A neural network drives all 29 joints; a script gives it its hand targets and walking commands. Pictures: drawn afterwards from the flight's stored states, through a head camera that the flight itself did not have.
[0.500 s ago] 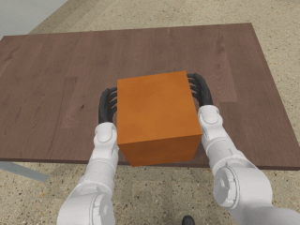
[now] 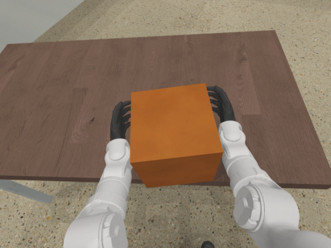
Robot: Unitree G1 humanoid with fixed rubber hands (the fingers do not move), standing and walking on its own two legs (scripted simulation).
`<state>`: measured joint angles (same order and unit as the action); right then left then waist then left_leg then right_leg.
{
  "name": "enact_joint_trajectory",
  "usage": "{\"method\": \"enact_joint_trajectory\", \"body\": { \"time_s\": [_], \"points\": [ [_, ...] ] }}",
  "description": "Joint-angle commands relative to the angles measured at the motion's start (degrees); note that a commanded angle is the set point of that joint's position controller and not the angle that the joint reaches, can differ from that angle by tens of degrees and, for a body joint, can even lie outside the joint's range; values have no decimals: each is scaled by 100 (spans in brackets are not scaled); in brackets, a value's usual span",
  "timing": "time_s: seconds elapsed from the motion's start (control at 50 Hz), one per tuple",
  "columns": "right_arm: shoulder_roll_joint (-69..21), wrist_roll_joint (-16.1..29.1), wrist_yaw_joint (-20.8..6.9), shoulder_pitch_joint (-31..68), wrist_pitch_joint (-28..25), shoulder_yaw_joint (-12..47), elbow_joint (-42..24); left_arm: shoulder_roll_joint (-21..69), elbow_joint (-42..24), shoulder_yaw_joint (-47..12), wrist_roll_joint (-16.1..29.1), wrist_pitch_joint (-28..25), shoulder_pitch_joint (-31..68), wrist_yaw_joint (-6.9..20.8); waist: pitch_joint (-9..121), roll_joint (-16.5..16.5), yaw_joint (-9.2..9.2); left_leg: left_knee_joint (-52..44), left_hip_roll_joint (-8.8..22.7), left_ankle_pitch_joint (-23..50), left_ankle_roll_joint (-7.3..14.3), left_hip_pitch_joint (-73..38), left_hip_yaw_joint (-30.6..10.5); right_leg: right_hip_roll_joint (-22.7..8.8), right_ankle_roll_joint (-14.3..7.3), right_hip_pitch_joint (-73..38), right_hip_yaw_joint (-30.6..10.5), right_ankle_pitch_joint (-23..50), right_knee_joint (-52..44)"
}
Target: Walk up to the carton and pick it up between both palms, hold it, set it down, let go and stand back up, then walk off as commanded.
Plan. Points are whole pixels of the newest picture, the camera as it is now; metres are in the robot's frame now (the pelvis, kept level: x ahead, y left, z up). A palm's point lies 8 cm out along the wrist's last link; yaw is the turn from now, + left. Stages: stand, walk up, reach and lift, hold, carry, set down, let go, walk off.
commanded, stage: reach and lift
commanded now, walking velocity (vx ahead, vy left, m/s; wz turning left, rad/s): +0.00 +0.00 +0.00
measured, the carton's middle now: (174, 138) +0.38 +0.04 +0.00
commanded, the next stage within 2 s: none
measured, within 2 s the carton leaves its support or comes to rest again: leaves its support in 0.76 s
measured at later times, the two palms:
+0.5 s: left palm (119, 134) +0.37 +0.18 +0.03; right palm (225, 116) +0.44 -0.08 +0.02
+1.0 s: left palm (123, 134) +0.36 +0.16 +0.04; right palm (234, 119) +0.43 -0.10 +0.04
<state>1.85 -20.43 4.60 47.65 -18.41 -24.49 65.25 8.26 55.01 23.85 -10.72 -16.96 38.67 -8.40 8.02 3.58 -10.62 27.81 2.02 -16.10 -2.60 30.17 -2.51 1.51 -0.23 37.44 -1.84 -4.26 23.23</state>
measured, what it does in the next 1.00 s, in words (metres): stands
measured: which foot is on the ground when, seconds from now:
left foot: down 0.00-1.00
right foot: down 0.00-1.00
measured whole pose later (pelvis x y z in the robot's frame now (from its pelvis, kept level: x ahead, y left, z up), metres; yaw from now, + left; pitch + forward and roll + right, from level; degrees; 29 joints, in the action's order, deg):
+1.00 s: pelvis -0.01 +0.00 +0.00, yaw +0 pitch +18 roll +0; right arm 1.7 -20.8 6.5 46.6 -28.7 -24.7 66.8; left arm 8.1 57.4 24.0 -10.8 -26.8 38.7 -8.1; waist 8.0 2.4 -8.2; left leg 27.8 2.0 -15.2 -2.6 30.6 -2.5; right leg 1.5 -0.2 37.5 -1.8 -2.8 22.4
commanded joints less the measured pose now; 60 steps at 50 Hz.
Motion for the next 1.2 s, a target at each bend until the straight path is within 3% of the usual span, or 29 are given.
{"method": "enact_joint_trajectory", "body": {
  "time_s": [0.0, 0.02, 0.06, 0.12, 0.16, 0.2, 0.22, 0.3, 0.36, 0.38, 0.42, 0.44, 0.46, 0.5, 0.62, 0.68, 0.7, 0.72, 0.74, 0.78, 0.8, 0.84, 0.86, 0.92, 0.96, 1.02, 1.04, 1.06, 1.18],
  "points": [
    [-3332, -925, -814, 2320, -402, 975, 521, 2418, -449, -1023, -986, -401, 2787, 539, 3657, -855, 260, -475, -125, 2517, -168, 231, 978, 131, -123, -4619, 663, 1603, 148],
    [-3339, -783, -817, 2377, -394, 1066, 466, 2498, -413, -1044, -935, -366, 2755, 521, 3426, -878, 182, -406, -117, 2584, -212, 307, 971, 138, -104, -4677, 661, 1751, 229],
    [-3393, -935, -809, 2194, -397, 1005, 514, 2522, -432, -1049, -961, -368, 2731, 546, 3412, -876, 349, -533, -133, 2462, -200, 226, 968, 115, -40, -4587, 705, 1656, 160],
    [-3399, -846, -839, 2248, -350, 1077, 588, 2421, -383, -939, -959, -434, 2804, 538, 3482, -837, 193, -514, -141, 2332, -156, 293, 1002, 110, -70, -4607, 674, 1465, 206],
    [-3374, -906, -830, 2305, -386, 1039, 509, 2425, -389, -1027, -914, -423, 2927, 519, 3593, -967, 295, -546, -116, 2358, -130, 310, 945, 116, -63, -4517, 700, 1542, 196],
    [-3473, -825, -844, 2377, -392, 1136, 463, 2550, -301, -1003, -1008, -402, 2741, 494, 3420, -883, 121, -530, -122, 2499, -152, 309, 932, 120, -84, -4497, 636, 1514, 143],
    [-3494, -794, -824, 2298, -371, 1138, 529, 2539, -328, -1016, -916, -431, 2814, 504, 3565, -966, 265, -444, -120, 2457, -125, 216, 943, 122, -63, -4423, 662, 1545, 185],
    [-3455, -891, -804, 2245, -430, 981, 578, 2649, -391, -1137, -897, -436, 2999, 508, 3615, -834, 403, -433, -144, 2484, -163, 236, 909, 111, -64, -4494, 691, 1688, 197],
    [-3555, -860, -812, 2285, -466, 1141, 455, 2665, -415, -1205, -883, -459, 2898, 489, 3791, -839, 272, -387, -132, 2609, -158, 278, 888, 134, -82, -4498, 698, 1737, 215],
    [-3497, -821, -791, 2103, -413, 1125, 602, 2657, -320, -1244, -839, -437, 2901, 492, 3547, -833, 390, -407, -146, 2558, -140, 228, 890, 120, -88, -4378, 665, 1696, 194],
    [-3678, -872, -776, 2000, -348, 1167, 612, 2557, -415, -1100, -892, -428, 2962, 524, 3401, -857, 354, -463, -120, 2438, -113, 211, 920, 88, -63, -4462, 679, 1655, 164],
    [-3655, -814, -799, 2250, -361, 1215, 488, 2585, -281, -1042, -983, -397, 2841, 530, 3472, -895, 178, -499, -130, 2398, -119, 301, 955, 56, -42, -4580, 632, 1683, 167],
    [-3687, -789, -777, 2169, -350, 1298, 423, 2554, -436, -1056, -900, -462, 3066, 532, 3599, -1066, 269, -481, -122, 2200, -75, 361, 945, 78, -11, -4649, 629, 1575, 220],
    [-3678, -842, -758, 2194, -351, 1185, 459, 2586, -333, -1049, -863, -452, 3161, 543, 3583, -988, 347, -510, -162, 2026, -60, 400, 971, 21, -3, -4646, 648, 1696, 233],
    [-3829, -788, -671, 2209, -744, 1528, 388, 2868, -439, -1439, -683, -732, 3218, 534, 4172, -1131, 487, -377, -176, 2674, -90, 359, 787, 72, 46, -4777, 661, 2610, 368],
    [-3966, -785, -628, 2356, -929, 1688, 261, 2982, -325, -1464, -772, -821, 3090, 505, 4272, -1013, 367, -391, -195, 2867, -113, 363, 799, 95, 34, -4872, 645, 2900, 368],
    [-3981, -807, -615, 2350, -965, 1657, 464, 2972, -418, -1551, -700, -905, 3458, 507, 4379, -945, 480, -387, -213, 2789, -97, 478, 764, 107, 27, -4835, 669, 2815, 402],
    [-3934, -827, -619, 2435, -1022, 1706, 397, 2943, -219, -1420, -762, -904, 3327, 509, 4337, -1005, 334, -396, -202, 2715, -71, 541, 782, 103, 24, -4808, 626, 2752, 402],
    [-3818, -845, -601, 2391, -1138, 1654, 482, 2997, -99, -1530, -757, -926, 3191, 521, 4296, -940, 476, -418, -204, 2782, -123, 516, 758, 98, -14, -4796, 664, 2803, 369],
    [-3814, -801, -598, 2413, -1227, 1838, 488, 3061, -396, -1675, -720, -974, 3310, 484, 4368, -840, 436, -426, -211, 2928, -109, 320, 721, 149, -15, -4758, 674, 2962, 347],
    [-3722, -902, -585, 2320, -1302, 1772, 650, 3048, -234, -1583, -765, -1049, 3325, 497, 4338, -959, 546, -512, -196, 2794, -96, 386, 670, 149, -39, -4656, 720, 2774, 277],
    [-3808, -929, -593, 2431, -1374, 1766, 399, 3024, -10, -1510, -819, -1100, 3330, 514, 4382, -923, 388, -504, -228, 2576, -48, 513, 758, 105, -34, -4652, 638, 2669, 264],
    [-3652, -984, -602, 2481, -1502, 1690, 540, 3029, 90, -1549, -845, -1140, 3336, 519, 4286, -872, 486, -528, -211, 2407, -56, 500, 725, 105, -47, -4530, 714, 2406, 248],
    [-3536, -1023, -626, 2583, -1627, 1774, 566, 2902, 41, -1398, -873, -1275, 3347, 513, 4332, -1001, 354, -530, -221, 2231, -4, 497, 818, 133, -26, -4402, 718, 2141, 248],
    [-3503, -1080, -602, 2540, -1740, 1798, 614, 2953, 233, -1473, -810, -1356, 3583, 564, 4262, -983, 471, -580, -240, 2112, 22, 664, 815, 88, -17, -4311, 661, 2295, 243],
    [-3398, -1102, -637, 2707, -1862, 1826, 628, 2913, 169, -1507, -782, -1419, 3555, 549, 4391, -988, 421, -617, -200, 2052, 41, 590, 833, 149, -31, -4226, 693, 2050, 280],
    [-3396, -1140, -587, 2397, -1861, 1729, 893, 2895, 26, -1604, -709, -1475, 3689, 569, 4218, -1038, 602, -650, -195, 1950, 31, 579, 806, 116, -6, -4136, 656, 2041, 206],
    [-3427, -1200, -614, 2522, -1922, 1740, 813, 2773, 187, -1457, -780, -1514, 3734, 591, 4351, -1065, 492, -631, -221, 1745, 75, 611, 870, 96, 23, -4175, 596, 1777, 235],
    [-3264, -1143, -532, 2586, -2044, 1728, 1036, 2775, 266, -1471, -687, -1576, 3995, 605, 4095, -947, 594, -702, -205, 1494, 84, 592, 938, 119, 72, -4029, 565, 1458, 177]
  ]
}}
